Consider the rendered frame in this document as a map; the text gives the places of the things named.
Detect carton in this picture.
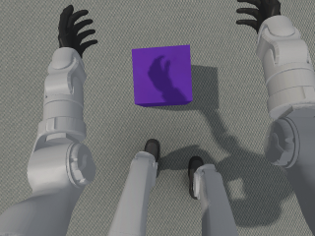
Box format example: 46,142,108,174
131,44,193,107

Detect right robot hand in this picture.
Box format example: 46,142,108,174
236,0,281,34

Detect robot right foot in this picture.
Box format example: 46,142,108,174
188,155,204,200

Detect left robot thigh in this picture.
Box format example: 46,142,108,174
107,156,158,236

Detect left robot forearm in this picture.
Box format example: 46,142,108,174
27,47,87,182

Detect left robot hand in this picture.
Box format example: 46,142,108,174
57,4,98,58

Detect right robot forearm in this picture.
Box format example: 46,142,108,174
256,15,315,120

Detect left robot upper arm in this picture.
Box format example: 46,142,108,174
0,142,96,236

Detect right robot upper arm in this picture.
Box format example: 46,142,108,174
263,116,315,236

